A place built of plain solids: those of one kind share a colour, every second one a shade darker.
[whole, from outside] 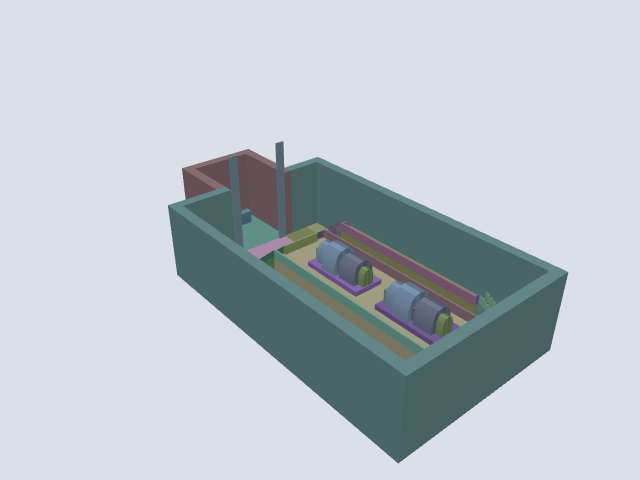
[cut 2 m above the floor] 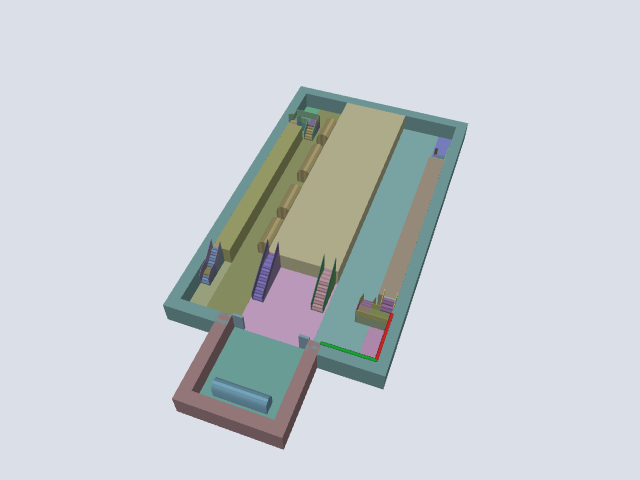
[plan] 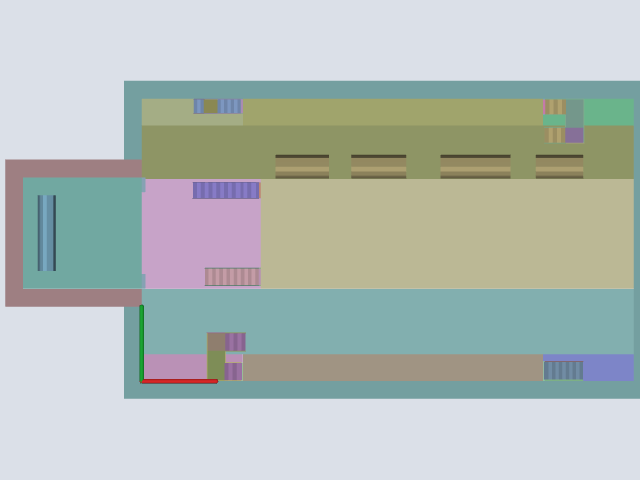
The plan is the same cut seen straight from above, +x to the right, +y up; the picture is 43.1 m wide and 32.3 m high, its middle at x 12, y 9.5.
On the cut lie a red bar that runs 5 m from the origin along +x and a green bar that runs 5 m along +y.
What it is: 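A steam power station's turbine hall; the operating floor is a raised block 3.29 m over the basement floor, with 2 turbine sets in line on it, each on its concrete block, a railed walk round them and control desks at one end; The block stands against one end wall; the basement floor runs round its three other sides; 4 condensers' shells lie on the basement floor against the block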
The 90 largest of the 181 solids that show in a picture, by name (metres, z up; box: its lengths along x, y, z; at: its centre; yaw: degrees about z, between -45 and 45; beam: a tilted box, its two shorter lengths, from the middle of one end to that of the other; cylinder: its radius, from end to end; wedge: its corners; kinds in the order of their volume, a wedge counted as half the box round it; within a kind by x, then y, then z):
{
 "wall_brick_1": {"box": [1.2, 7.4, 9.1], "at": [-0.59, 2.51, 4.15]},
 "wall_brick_2": {"box": [1.2, 6.5, 9.1], "at": [-0.59, 16.96, 4.15]},
 "wall_brick_3": {"box": [9.2, 1.2, 9.1], "at": [3.41, -0.59, 4.15]},
 "wall_brick_4": {"box": [9.2, 1.2, 9.1], "at": [3.41, 19.61, 4.15]},
 "wall_brick_5": {"box": [22.6, 1.2, 9.1], "at": [16.91, -0.59, 4.15]},
 "wall_brick_6": {"box": [22.6, 1.2, 9.1], "at": [16.91, 19.61, 4.15]},
 "wall_brick_7": {"box": [8.5, 1.2, 9.1], "at": [30.06, -0.59, 4.15]},
 "wall_brick_8": {"box": [8.5, 1.2, 9.1], "at": [30.06, 19.61, 4.15]},
 "wall_brick_9": {"box": [1.2, 8.6, 9.1], "at": [33.71, 3.11, 4.15]},
 "wall_brick_10": {"box": [1.2, 9.8, 9.1], "at": [33.71, 9.91, 4.15]},
 "wall_brick_11": {"box": [1.2, 7.8, 9.1], "at": [33.71, 16.31, 4.15]},
 "floor_tile_1": {"box": [25.1, 7.4, 3.69], "at": [20.56, 9.91, 1.45]},
 "wall_concrete_1": {"box": [1.2, 9.9, 9.1], "at": [-8.59, 9.96, 4.15]},
 "wall_concrete_2": {"box": [9.2, 1.2, 9.1], "at": [-4.59, 5.61, 4.15]},
 "wall_concrete_3": {"box": [9.2, 1.2, 9.1], "at": [-4.59, 14.31, 4.15]},
 "floor_galn_metal_1": {"box": [20.2, 1.8, 2.68], "at": [16.91, 18.11, 0.94]},
 "floor_gals_metal_1": {"box": [20.2, 1.8, 2.68], "at": [16.91, 0.91, 0.94]},
 "floor_hall1a_concrete_1": {"box": [33.1, 4.4, 0.4], "at": [16.56, 4.01, -0.2]},
 "floor_hall3a_concrete_1": {"box": [33.1, 3.6, 0.4], "at": [16.56, 15.41, -0.2]},
 "set_block_concrete_1": {"box": [7.6, 3.6, 0.6], "at": [15.41, 9.91, 3.54]},
 "set_block_concrete_2": {"box": [7.6, 3.6, 0.6], "at": [25.71, 9.91, 3.54]},
 "floor_bay_concrete_1": {"box": [8.0, 7.5, 0.4], "at": [-3.99, 9.96, -0.2]},
 "floor_hall2a_concrete_1": {"box": [8.0, 7.4, 0.4], "at": [4.01, 9.91, -0.2]},
 "cond_metal_1": {"wedge": [[9.01, 13.84, -0.05], [9.01, 13.84, 1.69], [9.01, 14.1, -0.05], [9.01, 14.1, 1.88], [12.61, 13.84, -0.05], [12.61, 13.84, 1.69], [12.61, 14.1, -0.05], [12.61, 14.1, 1.88]]},
 "cond_metal_2": {"wedge": [[9.01, 14.1, -0.05], [9.01, 14.1, 1.88], [9.01, 14.43, -0.05], [9.01, 14.43, 1.95], [12.61, 14.1, -0.05], [12.61, 14.1, 1.88], [12.61, 14.43, -0.05], [12.61, 14.43, 1.95]]},
 "cond_metal_3": {"wedge": [[9.01, 14.43, -0.05], [9.01, 14.43, 1.95], [9.01, 14.76, -0.05], [9.01, 14.76, 1.88], [12.61, 14.43, -0.05], [12.61, 14.43, 1.95], [12.61, 14.76, -0.05], [12.61, 14.76, 1.88]]},
 "cond_metal_4": {"wedge": [[9.01, 14.76, -0.05], [9.01, 14.76, 1.88], [9.01, 15.02, -0.05], [9.01, 15.02, 1.69], [12.61, 14.76, -0.05], [12.61, 14.76, 1.88], [12.61, 15.02, -0.05], [12.61, 15.02, 1.69]]},
 "cond_metal_5": {"wedge": [[14.11, 13.84, -0.05], [14.11, 13.84, 1.69], [14.11, 14.1, -0.05], [14.11, 14.1, 1.88], [17.81, 13.84, -0.05], [17.81, 13.84, 1.69], [17.81, 14.1, -0.05], [17.81, 14.1, 1.88]]},
 "cond_metal_6": {"wedge": [[14.11, 14.1, -0.05], [14.11, 14.1, 1.88], [14.11, 14.43, -0.05], [14.11, 14.43, 1.95], [17.81, 14.1, -0.05], [17.81, 14.1, 1.88], [17.81, 14.43, -0.05], [17.81, 14.43, 1.95]]},
 "cond_metal_7": {"wedge": [[14.11, 14.43, -0.05], [14.11, 14.43, 1.95], [14.11, 14.76, -0.05], [14.11, 14.76, 1.88], [17.81, 14.43, -0.05], [17.81, 14.43, 1.95], [17.81, 14.76, -0.05], [17.81, 14.76, 1.88]]},
 "cond_metal_8": {"wedge": [[14.11, 14.76, -0.05], [14.11, 14.76, 1.88], [14.11, 15.02, -0.05], [14.11, 15.02, 1.69], [17.81, 14.76, -0.05], [17.81, 14.76, 1.88], [17.81, 15.02, -0.05], [17.81, 15.02, 1.69]]},
 "cond_metal_9": {"wedge": [[20.11, 13.63, -0.05], [20.11, 13.63, 1.15], [20.11, 13.84, -0.05], [20.11, 13.84, 1.69], [24.81, 13.63, -0.05], [24.81, 13.63, 1.15], [24.81, 13.84, -0.05], [24.81, 13.84, 1.69]]},
 "cond_metal_10": {"wedge": [[20.11, 13.84, -0.05], [20.11, 13.84, 1.69], [20.11, 14.1, -0.05], [20.11, 14.1, 1.88], [24.81, 13.84, -0.05], [24.81, 13.84, 1.69], [24.81, 14.1, -0.05], [24.81, 14.1, 1.88]]},
 "cond_metal_11": {"wedge": [[20.11, 14.1, -0.05], [20.11, 14.1, 1.88], [20.11, 14.43, -0.05], [20.11, 14.43, 1.95], [24.81, 14.1, -0.05], [24.81, 14.1, 1.88], [24.81, 14.43, -0.05], [24.81, 14.43, 1.95]]},
 "cond_metal_12": {"wedge": [[20.11, 14.43, -0.05], [20.11, 14.43, 1.95], [20.11, 14.76, -0.05], [20.11, 14.76, 1.88], [24.81, 14.43, -0.05], [24.81, 14.43, 1.95], [24.81, 14.76, -0.05], [24.81, 14.76, 1.88]]},
 "cond_metal_13": {"wedge": [[20.11, 14.76, -0.05], [20.11, 14.76, 1.88], [20.11, 15.02, -0.05], [20.11, 15.02, 1.69], [24.81, 14.76, -0.05], [24.81, 14.76, 1.88], [24.81, 15.02, -0.05], [24.81, 15.02, 1.69]]},
 "cond_metal_14": {"wedge": [[20.11, 15.02, -0.05], [20.11, 15.02, 1.69], [20.11, 15.23, -0.05], [20.11, 15.23, 1.15], [24.81, 15.02, -0.05], [24.81, 15.02, 1.69], [24.81, 15.23, -0.05], [24.81, 15.23, 1.15]]},
 "cond_metal_15": {"wedge": [[26.51, 13.84, -0.05], [26.51, 13.84, 1.69], [26.51, 14.1, -0.05], [26.51, 14.1, 1.88], [29.71, 13.84, -0.05], [29.71, 13.84, 1.69], [29.71, 14.1, -0.05], [29.71, 14.1, 1.88]]},
 "cond_metal_16": {"wedge": [[26.51, 14.1, -0.05], [26.51, 14.1, 1.88], [26.51, 14.43, -0.05], [26.51, 14.43, 1.95], [29.71, 14.1, -0.05], [29.71, 14.1, 1.88], [29.71, 14.43, -0.05], [29.71, 14.43, 1.95]]},
 "cond_metal_17": {"wedge": [[26.51, 14.43, -0.05], [26.51, 14.43, 1.95], [26.51, 14.76, -0.05], [26.51, 14.76, 1.88], [29.71, 14.43, -0.05], [29.71, 14.43, 1.95], [29.71, 14.76, -0.05], [29.71, 14.76, 1.88]]},
 "cond_metal_18": {"wedge": [[26.51, 14.76, -0.05], [26.51, 14.76, 1.88], [26.51, 15.02, -0.05], [26.51, 15.02, 1.69], [29.71, 14.76, -0.05], [29.71, 14.76, 1.88], [29.71, 15.02, -0.05], [29.71, 15.02, 1.69]]},
 "set_metal_1": {"wedge": [[13.59, 8.36, 3.84], [13.59, 8.36, 5.04], [13.59, 8.77, 3.84], [13.59, 8.77, 6.08], [15.64, 8.36, 3.84], [15.64, 8.36, 5.04], [15.64, 8.77, 3.84], [15.64, 8.77, 6.08]]},
 "set_metal_2": {"wedge": [[13.59, 8.77, 3.84], [13.59, 8.77, 6.08], [13.59, 9.28, 3.84], [13.59, 9.28, 6.45], [15.64, 8.77, 3.84], [15.64, 8.77, 6.08], [15.64, 9.28, 3.84], [15.64, 9.28, 6.45]]},
 "set_metal_3": {"wedge": [[13.59, 9.28, 3.84], [13.59, 9.28, 6.45], [13.59, 9.91, 3.84], [13.59, 9.91, 6.59], [15.64, 9.28, 3.84], [15.64, 9.28, 6.45], [15.64, 9.91, 3.84], [15.64, 9.91, 6.59]]},
 "set_metal_4": {"wedge": [[13.59, 9.91, 3.84], [13.59, 9.91, 6.59], [13.59, 10.55, 3.84], [13.59, 10.55, 6.45], [15.64, 9.91, 3.84], [15.64, 9.91, 6.59], [15.64, 10.55, 3.84], [15.64, 10.55, 6.45]]},
 "set_metal_5": {"wedge": [[23.89, 8.36, 3.84], [23.89, 8.36, 5.04], [23.89, 8.77, 3.84], [23.89, 8.77, 6.08], [25.94, 8.36, 3.84], [25.94, 8.36, 5.04], [25.94, 8.77, 3.84], [25.94, 8.77, 6.08]]},
 "set_metal_6": {"wedge": [[23.89, 8.77, 3.84], [23.89, 8.77, 6.08], [23.89, 9.28, 3.84], [23.89, 9.28, 6.45], [25.94, 8.77, 3.84], [25.94, 8.77, 6.08], [25.94, 9.28, 3.84], [25.94, 9.28, 6.45]]},
 "set_metal_7": {"wedge": [[23.89, 9.28, 3.84], [23.89, 9.28, 6.45], [23.89, 9.91, 3.84], [23.89, 9.91, 6.59], [25.94, 9.28, 3.84], [25.94, 9.28, 6.45], [25.94, 9.91, 3.84], [25.94, 9.91, 6.59]]},
 "set_metal_8": {"wedge": [[23.89, 9.91, 3.84], [23.89, 9.91, 6.59], [23.89, 10.55, 3.84], [23.89, 10.55, 6.45], [25.94, 9.91, 3.84], [25.94, 9.91, 6.59], [25.94, 10.55, 3.84], [25.94, 10.55, 6.45]]},
 "set_gen_metal_1": {"wedge": [[16.1, 8.62, 3.84], [16.1, 8.62, 5.04], [16.1, 8.95, 3.84], [16.1, 8.95, 5.91], [18.3, 8.62, 3.84], [18.3, 8.62, 5.04], [18.3, 8.95, 3.84], [18.3, 8.95, 5.91]]},
 "set_gen_metal_2": {"wedge": [[16.1, 8.95, 3.84], [16.1, 8.95, 5.91], [16.1, 9.38, 3.84], [16.1, 9.38, 6.22], [18.3, 8.95, 3.84], [18.3, 8.95, 5.91], [18.3, 9.38, 3.84], [18.3, 9.38, 6.22]]},
 "set_gen_metal_3": {"wedge": [[16.1, 9.38, 3.84], [16.1, 9.38, 6.22], [16.1, 9.91, 3.84], [16.1, 9.91, 6.34], [18.3, 9.38, 3.84], [18.3, 9.38, 6.22], [18.3, 9.91, 3.84], [18.3, 9.91, 6.34]]},
 "set_gen_metal_4": {"wedge": [[16.1, 9.91, 3.84], [16.1, 9.91, 6.34], [16.1, 10.44, 3.84], [16.1, 10.44, 6.22], [18.3, 9.91, 3.84], [18.3, 9.91, 6.34], [18.3, 10.44, 3.84], [18.3, 10.44, 6.22]]},
 "set_gen_metal_5": {"wedge": [[26.4, 8.62, 3.84], [26.4, 8.62, 5.04], [26.4, 8.95, 3.84], [26.4, 8.95, 5.91], [28.6, 8.62, 3.84], [28.6, 8.62, 5.04], [28.6, 8.95, 3.84], [28.6, 8.95, 5.91]]},
 "set_gen_metal_6": {"wedge": [[26.4, 8.95, 3.84], [26.4, 8.95, 5.91], [26.4, 9.38, 3.84], [26.4, 9.38, 6.22], [28.6, 8.95, 3.84], [28.6, 8.95, 5.91], [28.6, 9.38, 3.84], [28.6, 9.38, 6.22]]},
 "set_gen_metal_7": {"wedge": [[26.4, 9.38, 3.84], [26.4, 9.38, 6.22], [26.4, 9.91, 3.84], [26.4, 9.91, 6.34], [28.6, 9.38, 3.84], [28.6, 9.38, 6.22], [28.6, 9.91, 3.84], [28.6, 9.91, 6.34]]},
 "set_gen_metal_8": {"wedge": [[26.4, 9.91, 3.84], [26.4, 9.91, 6.34], [26.4, 10.44, 3.84], [26.4, 10.44, 6.22], [28.6, 9.91, 3.84], [28.6, 9.91, 6.34], [28.6, 10.44, 3.84], [28.6, 10.44, 6.22]]},
 "wall_plaster_1": {"box": [0.25, 1.0, 13.2], "at": [0.14, 6.71, 6.2]},
 "wall_plaster_2": {"box": [0.25, 1.0, 13.2], "at": [0.14, 13.21, 6.2]},
 "rail_opn_1": {"box": [25.1, 0.2, 1.1], "at": [20.56, 13.51, 3.84]},
 "rail_ops_1": {"box": [25.1, 0.2, 1.1], "at": [20.56, 6.31, 3.84]},
 "step_opnw_1": {"box": [0.32, 1.04, 2.24], "at": [6.49, 12.84, 1.07]},
 "step_opnw_2": {"box": [0.32, 1.04, 2.43], "at": [6.75, 12.84, 1.16]},
 "step_opnw_3": {"box": [0.32, 1.04, 2.61], "at": [7.01, 12.84, 1.25]},
 "step_opnw_4": {"box": [0.32, 1.04, 2.79], "at": [7.27, 12.84, 1.35]},
 "step_opnw_5": {"box": [0.32, 1.04, 2.97], "at": [7.53, 12.84, 1.44]},
 "step_opnw_6": {"box": [0.32, 1.04, 3.16], "at": [7.79, 12.84, 1.53]},
 "floor_hall0a_concrete_1": {"box": [6.8, 1.8, 0.4], "at": [3.41, 0.91, -0.2]},
 "floor_hall4a_concrete_1": {"box": [6.8, 1.8, 0.4], "at": [3.41, 18.11, -0.2]},
 "step_opsw_1": {"box": [0.32, 1.13, 2.31], "at": [6.83, 7.02, 1.11]},
 "step_opsw_2": {"box": [0.32, 1.13, 2.52], "at": [7.07, 7.02, 1.21]},
 "step_opsw_3": {"box": [0.32, 1.13, 2.72], "at": [7.31, 7.02, 1.31]},
 "step_opsw_4": {"box": [0.32, 1.13, 2.93], "at": [7.55, 7.02, 1.41]},
 "step_opsw_5": {"box": [0.32, 1.12, 3.13], "at": [7.79, 7.02, 1.52]},
 "rail_1": {"box": [20.2, 0.2, 1.1], "at": [16.91, 17.31, 2.83]},
 "floor_hall0b_concrete_1": {"box": [6.1, 1.8, 0.4], "at": [30.06, 0.91, -0.2]},
 "floor_hall4b_concrete_1": {"box": [6.1, 1.8, 0.4], "at": [30.06, 18.11, -0.2]},
 "rotor_metal_1": {"wedge": [[-6.83, 7.41, -0.05], [-6.83, 7.41, 1.55], [-6.83, 12.51, -0.05], [-6.83, 12.51, 1.55], [-6.63, 7.41, -0.05], [-6.63, 7.41, 1.7], [-6.63, 12.51, -0.05], [-6.63, 12.51, 1.7]]},
 "rotor_metal_2": {"wedge": [[-6.63, 7.41, -0.05], [-6.63, 7.41, 1.7], [-6.63, 12.51, -0.05], [-6.63, 12.51, 1.7], [-6.39, 7.41, -0.05], [-6.39, 7.41, 1.75], [-6.39, 12.51, -0.05], [-6.39, 12.51, 1.75]]},
 "rotor_metal_3": {"wedge": [[-6.39, 7.41, -0.05], [-6.39, 7.41, 1.75], [-6.39, 12.51, -0.05], [-6.39, 12.51, 1.75], [-6.14, 7.41, -0.05], [-6.14, 7.41, 1.7], [-6.14, 12.51, -0.05], [-6.14, 12.51, 1.7]]},
 "rotor_metal_4": {"wedge": [[-6.14, 7.41, -0.05], [-6.14, 7.41, 1.7], [-6.14, 12.51, -0.05], [-6.14, 12.51, 1.7], [-5.94, 7.41, -0.05], [-5.94, 7.41, 1.55], [-5.94, 12.51, -0.05], [-5.94, 12.51, 1.55]]},
 "floor_galsw_1": {"box": [1.17, 2.0, 1.29], "at": [5.02, 1.06, 0.6]},
 "floor_galne_1": {"box": [1.2, 1.92, 1.19], "at": [29.13, 18.01, 0.55]},
 "floor_galsw_l1a_1": {"box": [1.2, 1.17, 1.29], "at": [5.03, 2.64, 0.6]},
 "step_galsw_1": {"box": [0.36, 1.17, 1.92], "at": [6.3, 0.64, 0.91]},
 "step_galsw_2": {"box": [0.36, 1.17, 2.12], "at": [6.57, 0.64, 1.01]},
 "floor_galne_l1a_1": {"box": [1.23, 1.0, 1.19], "at": [29.12, 16.55, 0.55]},
 "rail_opw_1": {"box": [0.2, 4.64, 1.1], "at": [8.11, 9.95, 3.84]},
 "step_galne_1": {"box": [0.37, 1.0, 2.14], "at": [27.25, 18.46, 1.02]},
 "step_galse_1": {"box": [0.31, 1.18, 2.14], "at": [27.23, 0.7, 1.02]}
}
